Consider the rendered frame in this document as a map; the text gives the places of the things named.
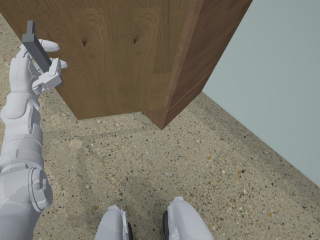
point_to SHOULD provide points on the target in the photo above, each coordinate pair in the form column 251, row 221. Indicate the robot left forearm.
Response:
column 23, row 138

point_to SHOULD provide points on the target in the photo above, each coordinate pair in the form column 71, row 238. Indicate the left robot thigh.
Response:
column 113, row 225

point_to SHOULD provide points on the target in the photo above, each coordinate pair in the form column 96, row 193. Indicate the handle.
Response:
column 36, row 50

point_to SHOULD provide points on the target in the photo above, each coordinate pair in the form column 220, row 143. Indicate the left robot upper arm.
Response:
column 24, row 194

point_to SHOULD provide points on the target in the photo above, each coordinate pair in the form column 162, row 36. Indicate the robot thigh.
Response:
column 113, row 225
column 185, row 218

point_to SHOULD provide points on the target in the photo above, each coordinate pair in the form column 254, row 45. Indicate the right robot thigh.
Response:
column 185, row 218

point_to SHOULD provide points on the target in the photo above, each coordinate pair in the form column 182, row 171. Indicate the cupboard door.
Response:
column 120, row 54

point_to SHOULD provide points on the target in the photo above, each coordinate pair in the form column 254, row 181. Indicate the left robot hand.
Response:
column 24, row 76

